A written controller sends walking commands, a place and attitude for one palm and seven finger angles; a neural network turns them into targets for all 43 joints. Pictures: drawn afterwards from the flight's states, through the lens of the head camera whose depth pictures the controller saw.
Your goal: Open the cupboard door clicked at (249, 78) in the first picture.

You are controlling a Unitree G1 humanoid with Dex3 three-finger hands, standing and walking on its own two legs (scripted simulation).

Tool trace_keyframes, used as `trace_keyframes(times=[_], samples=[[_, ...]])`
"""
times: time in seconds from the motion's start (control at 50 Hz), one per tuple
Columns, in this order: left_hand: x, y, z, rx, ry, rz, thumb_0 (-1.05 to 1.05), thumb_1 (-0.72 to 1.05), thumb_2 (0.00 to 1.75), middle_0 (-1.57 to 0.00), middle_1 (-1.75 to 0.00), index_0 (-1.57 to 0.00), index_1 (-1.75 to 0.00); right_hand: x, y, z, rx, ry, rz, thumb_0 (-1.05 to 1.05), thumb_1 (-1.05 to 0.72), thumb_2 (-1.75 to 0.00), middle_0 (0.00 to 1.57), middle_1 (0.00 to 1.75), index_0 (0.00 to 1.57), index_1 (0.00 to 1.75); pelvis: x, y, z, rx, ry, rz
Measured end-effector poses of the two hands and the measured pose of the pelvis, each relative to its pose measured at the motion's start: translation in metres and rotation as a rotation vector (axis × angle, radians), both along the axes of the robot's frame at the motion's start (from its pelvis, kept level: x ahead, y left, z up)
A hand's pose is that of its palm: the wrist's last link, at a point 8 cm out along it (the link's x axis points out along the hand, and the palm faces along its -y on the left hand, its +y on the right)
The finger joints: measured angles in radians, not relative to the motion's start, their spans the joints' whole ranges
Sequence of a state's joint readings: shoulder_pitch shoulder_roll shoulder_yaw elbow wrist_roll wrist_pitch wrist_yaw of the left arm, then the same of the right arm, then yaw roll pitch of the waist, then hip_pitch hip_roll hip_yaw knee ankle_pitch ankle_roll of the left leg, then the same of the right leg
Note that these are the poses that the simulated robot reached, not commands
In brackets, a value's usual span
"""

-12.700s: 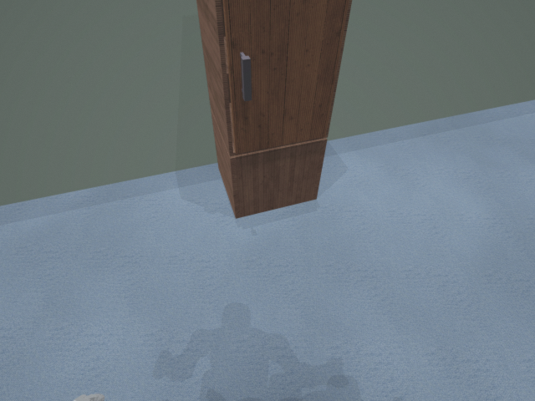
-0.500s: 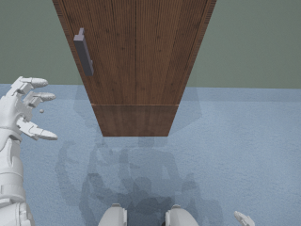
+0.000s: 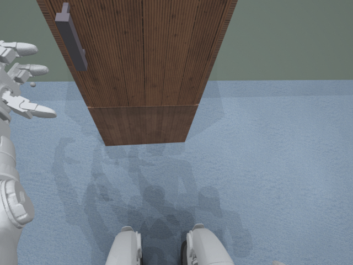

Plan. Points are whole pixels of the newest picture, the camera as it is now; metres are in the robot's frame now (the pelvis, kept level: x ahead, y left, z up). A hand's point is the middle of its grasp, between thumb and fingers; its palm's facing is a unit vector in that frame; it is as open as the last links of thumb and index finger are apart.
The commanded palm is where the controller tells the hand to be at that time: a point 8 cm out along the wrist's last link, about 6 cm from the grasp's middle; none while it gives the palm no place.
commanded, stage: move the hooked fingers beside the handle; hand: left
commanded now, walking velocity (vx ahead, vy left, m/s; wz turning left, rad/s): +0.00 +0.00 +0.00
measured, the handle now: (74, 38) +0.61 +0.22 +0.07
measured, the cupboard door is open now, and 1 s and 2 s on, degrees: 0 0 0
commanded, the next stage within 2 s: slide the fingers in behind the handle in 1.24 s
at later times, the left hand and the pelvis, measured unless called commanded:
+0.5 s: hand (35, 56) +0.55 +0.29 +0.07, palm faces +0.04 -1.00 -0.02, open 14.0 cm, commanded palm +0.54 +0.31 +0.06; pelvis +0.00 +0.01 -0.01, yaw -2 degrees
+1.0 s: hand (37, 59) +0.55 +0.28 +0.06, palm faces +0.03 -1.00 -0.01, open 14.0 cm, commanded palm +0.54 +0.30 +0.06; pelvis +0.01 +0.02 -0.01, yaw -1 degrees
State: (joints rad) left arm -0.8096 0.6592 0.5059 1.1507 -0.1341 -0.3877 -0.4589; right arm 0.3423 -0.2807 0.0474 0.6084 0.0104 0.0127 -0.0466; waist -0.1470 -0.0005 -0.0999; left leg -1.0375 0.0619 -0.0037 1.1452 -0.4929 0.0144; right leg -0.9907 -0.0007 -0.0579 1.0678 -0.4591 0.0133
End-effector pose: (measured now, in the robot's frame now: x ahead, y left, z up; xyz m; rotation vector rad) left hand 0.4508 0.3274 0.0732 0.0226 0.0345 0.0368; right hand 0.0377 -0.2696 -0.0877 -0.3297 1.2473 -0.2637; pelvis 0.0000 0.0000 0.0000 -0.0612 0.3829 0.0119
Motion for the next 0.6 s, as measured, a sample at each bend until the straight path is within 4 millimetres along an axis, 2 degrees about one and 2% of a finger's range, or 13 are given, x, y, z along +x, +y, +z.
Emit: trace_keyframes(times=[0.26, 0.48, 0.6], samples=[[0.047, 0.001, -0.003, -0.01, 0.012, 0.001, -0.02, -0.5, 0.3, -0.3, -1.2, -0.3, -1.2, -0.04, 0.001, -0.001, -0.022, 0.149, -0.063, 0.01, -0.9, -0.9, 0.2, 0.3, 0.21, 0.3, 0.003, 0.001, -0.008, -0.016, 0.061, -0.007], [0.074, 0.011, -0.001, -0.005, 0.012, 0.0, -0.02, -0.5, 0.3, -0.3, -1.2, -0.3, -1.2, -0.056, 0.011, 0.001, -0.021, 0.214, -0.09, 0.0, -0.9, -0.9, 0.2, 0.3, 0.21, 0.3, 0.005, 0.006, -0.012, -0.034, 0.099, -0.012], [0.077, 0.014, -0.006, -0.004, 0.026, -0.008, -0.02, -0.5, 0.3, -0.3, -1.2, -0.3, -1.19, -0.058, 0.02, 0.001, -0.008, 0.232, -0.096, 0.0, -0.9, -0.9, 0.2, 0.3, 0.21, 0.3, 0.006, 0.011, -0.012, -0.039, 0.111, -0.015]])
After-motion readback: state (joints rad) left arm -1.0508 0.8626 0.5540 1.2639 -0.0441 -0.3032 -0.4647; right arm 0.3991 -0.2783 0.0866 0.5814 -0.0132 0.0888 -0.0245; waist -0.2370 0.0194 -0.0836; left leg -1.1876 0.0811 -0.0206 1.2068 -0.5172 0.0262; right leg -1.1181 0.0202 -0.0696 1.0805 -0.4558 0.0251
